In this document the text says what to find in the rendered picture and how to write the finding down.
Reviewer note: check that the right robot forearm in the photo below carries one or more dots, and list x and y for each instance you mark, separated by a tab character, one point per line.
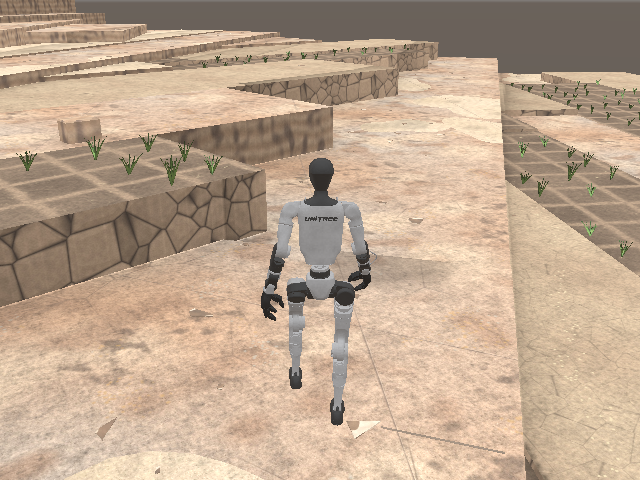
364	262

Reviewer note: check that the robot left shin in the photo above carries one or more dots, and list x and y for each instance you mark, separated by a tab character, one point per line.
295	346

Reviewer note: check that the robot left hand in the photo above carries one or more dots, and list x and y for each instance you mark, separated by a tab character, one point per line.
267	307

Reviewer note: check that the left robot forearm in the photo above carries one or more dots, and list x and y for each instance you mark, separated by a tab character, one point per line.
274	272

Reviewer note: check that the left robot upper arm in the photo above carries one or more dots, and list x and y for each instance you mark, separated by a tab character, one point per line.
288	212

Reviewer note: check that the robot left thigh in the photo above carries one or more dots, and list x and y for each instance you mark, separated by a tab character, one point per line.
296	293

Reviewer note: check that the right robot upper arm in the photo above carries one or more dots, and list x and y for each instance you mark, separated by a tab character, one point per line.
352	212

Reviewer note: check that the robot right hand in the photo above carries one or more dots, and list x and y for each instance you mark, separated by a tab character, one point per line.
356	276

